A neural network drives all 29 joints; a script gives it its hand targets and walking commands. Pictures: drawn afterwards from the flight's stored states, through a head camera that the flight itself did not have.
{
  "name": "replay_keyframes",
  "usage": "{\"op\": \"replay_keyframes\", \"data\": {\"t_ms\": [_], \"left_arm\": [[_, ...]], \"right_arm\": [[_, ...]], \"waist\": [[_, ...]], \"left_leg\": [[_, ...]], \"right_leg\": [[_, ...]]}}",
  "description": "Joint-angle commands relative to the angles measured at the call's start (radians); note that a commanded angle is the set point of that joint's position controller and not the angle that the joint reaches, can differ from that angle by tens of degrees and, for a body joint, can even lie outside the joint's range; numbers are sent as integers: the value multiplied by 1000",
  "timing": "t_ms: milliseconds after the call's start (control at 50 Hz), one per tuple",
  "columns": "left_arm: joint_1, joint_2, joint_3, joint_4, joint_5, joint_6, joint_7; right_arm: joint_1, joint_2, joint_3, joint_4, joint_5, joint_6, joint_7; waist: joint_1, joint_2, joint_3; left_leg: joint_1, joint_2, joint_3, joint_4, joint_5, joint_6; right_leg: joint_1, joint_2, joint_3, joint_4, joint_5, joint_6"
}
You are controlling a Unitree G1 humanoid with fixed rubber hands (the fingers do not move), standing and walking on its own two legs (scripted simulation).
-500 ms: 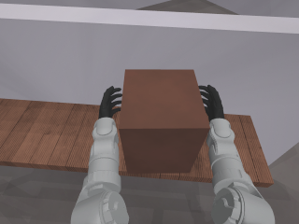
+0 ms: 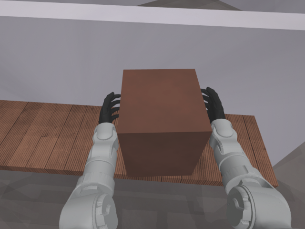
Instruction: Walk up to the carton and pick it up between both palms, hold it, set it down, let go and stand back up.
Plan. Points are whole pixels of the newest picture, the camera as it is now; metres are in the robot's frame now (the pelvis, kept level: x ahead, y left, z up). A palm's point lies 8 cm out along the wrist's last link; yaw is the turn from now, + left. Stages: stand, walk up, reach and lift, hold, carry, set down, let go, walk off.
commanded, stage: set down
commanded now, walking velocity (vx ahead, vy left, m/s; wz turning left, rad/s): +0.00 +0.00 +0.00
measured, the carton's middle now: (159, 125) +0.41 +0.05 +0.02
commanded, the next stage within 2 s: none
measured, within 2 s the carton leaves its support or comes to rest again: neither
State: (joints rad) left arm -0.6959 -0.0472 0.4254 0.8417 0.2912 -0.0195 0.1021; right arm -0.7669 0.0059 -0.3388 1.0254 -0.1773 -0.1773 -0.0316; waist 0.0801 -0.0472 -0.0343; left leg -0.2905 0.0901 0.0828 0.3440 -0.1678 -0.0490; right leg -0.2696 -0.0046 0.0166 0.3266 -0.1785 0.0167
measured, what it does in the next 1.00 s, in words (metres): stands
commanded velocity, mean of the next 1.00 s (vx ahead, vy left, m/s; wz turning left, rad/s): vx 0.00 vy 0.00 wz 0.00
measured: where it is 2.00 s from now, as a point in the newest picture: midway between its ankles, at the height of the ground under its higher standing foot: outside the picture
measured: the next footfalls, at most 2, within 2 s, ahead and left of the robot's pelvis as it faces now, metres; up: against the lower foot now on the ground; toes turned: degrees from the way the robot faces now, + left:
none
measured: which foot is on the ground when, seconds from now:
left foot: down 0.00-1.00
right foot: down 0.00-1.00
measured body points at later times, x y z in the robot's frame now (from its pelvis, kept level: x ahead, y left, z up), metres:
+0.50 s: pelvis -0.02 +0.00 -0.01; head +0.03 +0.00 +0.43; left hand +0.40 +0.24 +0.08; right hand +0.47 -0.14 +0.10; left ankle -0.01 +0.15 -0.75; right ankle -0.02 -0.13 -0.75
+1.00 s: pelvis -0.03 -0.01 +0.00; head -0.01 +0.00 +0.45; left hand +0.41 +0.24 +0.18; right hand +0.46 -0.14 +0.20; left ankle -0.01 +0.15 -0.75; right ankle -0.02 -0.13 -0.75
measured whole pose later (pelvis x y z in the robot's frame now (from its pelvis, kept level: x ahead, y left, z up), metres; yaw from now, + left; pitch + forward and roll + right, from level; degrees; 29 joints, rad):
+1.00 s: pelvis -0.03 -0.01 +0.00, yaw +2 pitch +8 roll -1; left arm -1.02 0.30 0.06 0.91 -0.24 0.37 0.12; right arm -1.12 -0.34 0.08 1.10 0.43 0.22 -0.08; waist 0.07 -0.01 -0.13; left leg -0.39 0.10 0.02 0.38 -0.13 -0.06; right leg -0.35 0.01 -0.02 0.36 -0.16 0.00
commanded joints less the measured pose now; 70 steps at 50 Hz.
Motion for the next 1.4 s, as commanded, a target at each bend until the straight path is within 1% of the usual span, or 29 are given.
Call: {"op": "replay_keyframes", "data": {"t_ms": [0,80,100,140,160,200,280,320,340,380,420,520,540,580,600,680,720,740,800,900,980,1020,1060,1100,1260,1280,1320,1360,1380], "left_arm": [[-481,131,-154,26,-150,-90,57],[-520,207,-214,155,-272,-175,65],[-574,213,-244,175,-279,-185,61],[-540,241,-237,241,-301,-215,51],[-499,238,-267,306,-315,-226,37],[-518,261,-285,229,-363,-249,35],[-543,297,-332,253,-407,-209,14],[-644,315,-355,37,-455,-208,28],[-611,306,-364,120,-466,-158,27],[-613,306,-388,116,-466,-126,16],[-596,357,-378,59,-479,-65,18],[-656,375,-382,82,-495,2,0],[-690,409,-365,48,-493,12,0],[-648,376,-371,198,-497,46,-9],[-710,415,-369,76,-495,38,-1],[-771,453,-358,74,-515,97,14],[-766,423,-387,69,-516,143,19],[-816,457,-367,16,-529,156,21],[-779,476,-343,47,-511,227,28],[-798,481,-348,-121,-521,338,25],[-831,493,-345,-57,-533,390,14],[-825,505,-328,-96,-526,406,32],[-872,527,-325,-201,-525,441,45],[-847,482,-354,-181,-527,495,28],[-709,515,-272,-331,-454,589,9],[-601,466,-273,-361,-436,600,-5],[-650,500,-242,-386,-442,609,-6],[-685,485,-263,-449,-446,593,-1],[-646,496,-250,-496,-439,604,0]], "right_arm": [[-500,-126,250,-10,209,-19,-34],[-577,-203,357,62,361,-44,-62],[-583,-235,318,100,350,-47,-69],[-562,-269,360,158,382,-65,-70],[-516,-262,373,252,395,-69,-67],[-587,-340,365,144,429,-110,-61],[-594,-371,447,229,517,-85,-41],[-676,-401,418,90,558,-90,-27],[-705,-440,427,80,567,-66,-29],[-661,-436,441,172,581,-24,-15],[-709,-462,472,62,625,6,-16],[-722,-466,483,114,637,94,-8],[-757,-458,499,46,646,99,-10],[-741,-430,493,127,623,140,-13],[-769,-446,453,41,606,130,-12],[-811,-453,471,56,624,201,-13],[-817,-462,424,53,615,218,-19],[-846,-479,432,-1,626,225,-18],[-850,-493,430,-7,612,278,-33],[-827,-535,359,-45,607,347,-57],[-859,-488,379,-53,602,402,-50],[-861,-498,414,-55,627,412,-40],[-882,-525,402,-152,645,419,-37],[-890,-553,375,-114,649,439,-38],[-741,-551,392,-161,639,474,-46],[-663,-532,371,-170,634,471,-45],[-750,-556,389,-271,639,470,-54],[-743,-533,354,-270,640,465,-46],[-703,-527,370,-316,649,467,-46]], "waist": [[71,52,-553],[82,43,-743],[38,69,-734],[63,72,-754],[27,43,-712],[13,34,-852],[26,61,-726],[32,91,-866],[13,47,-855],[17,100,-769],[36,42,-809],[24,25,-739],[58,35,-756],[31,-39,-653],[21,5,-733],[49,6,-653],[6,38,-708],[33,48,-708],[39,5,-652],[-33,56,-627],[-29,12,-534],[19,51,-559],[10,112,-651],[-38,80,-597],[-23,88,-546],[-58,59,-527],[-15,28,-513],[-49,73,-534],[-27,82,-546]], "left_leg": [[56,-84,63,95,390,-1],[-2,-92,52,162,439,-20],[4,-90,50,156,419,-31],[-7,-85,44,186,437,-41],[-1,-82,26,193,480,-40],[54,-78,23,212,569,-61],[90,-63,8,232,574,-63],[164,-66,7,232,600,-69],[142,-63,-7,237,579,-67],[167,-59,-8,232,567,-64],[124,-65,0,208,524,-46],[26,-65,-15,158,394,-18],[51,-68,-1,150,380,-13],[0,-69,-6,125,290,7],[25,-82,-3,109,262,5],[21,-78,0,78,203,12],[65,-78,-5,83,219,8],[61,-80,-3,87,220,2],[65,-86,-10,74,211,16],[140,-98,-11,65,291,-21],[101,-106,-10,30,162,-1],[120,-96,-13,28,189,-10],[171,-108,-5,49,279,-31],[219,-97,-21,57,320,-36],[267,-108,-13,45,421,-36],[276,-107,-19,38,416,-27],[232,-123,-8,18,374,-14],[270,-114,-22,32,381,-16],[290,-121,-10,29,402,-26]], "right_leg": [[125,70,-26,39,325,4],[163,68,-5,94,460,4],[127,68,-21,91,437,3],[96,66,-19,108,432,0],[73,68,-26,113,472,4],[51,84,-41,125,543,3],[-30,85,-60,109,449,-9],[-90,101,-79,99,377,-7],[-84,103,-62,91,388,-12],[-150,93,-69,80,325,-13],[-51,92,-51,76,356,-8],[5,69,-47,80,324,0],[16,59,-31,74,325,3],[-7,55,-31,57,239,7],[18,57,-36,58,228,6],[16,49,-21,53,176,13],[8,54,-31,32,189,4],[18,54,-36,34,184,11],[48,57,-38,36,190,19],[118,67,-49,20,274,23],[95,53,-49,-3,159,30],[88,61,-48,-4,138,15],[113,68,-51,2,214,15],[72,82,-67,-15,245,18],[159,78,-64,-7,391,40],[195,80,-63,-8,405,38],[219,79,-60,-6,380,50],[171,87,-68,-5,351,41],[187,86,-63,-9,344,44]]}}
